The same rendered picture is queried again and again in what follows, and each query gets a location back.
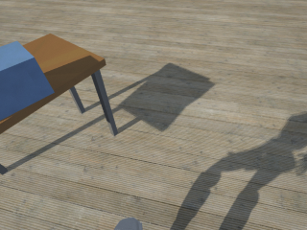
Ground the table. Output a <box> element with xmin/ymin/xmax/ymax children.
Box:
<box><xmin>0</xmin><ymin>34</ymin><xmax>118</xmax><ymax>175</ymax></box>

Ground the left robot thigh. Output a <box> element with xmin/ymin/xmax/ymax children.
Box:
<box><xmin>114</xmin><ymin>218</ymin><xmax>143</xmax><ymax>230</ymax></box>

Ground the carton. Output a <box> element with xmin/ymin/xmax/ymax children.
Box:
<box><xmin>0</xmin><ymin>41</ymin><xmax>55</xmax><ymax>121</ymax></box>

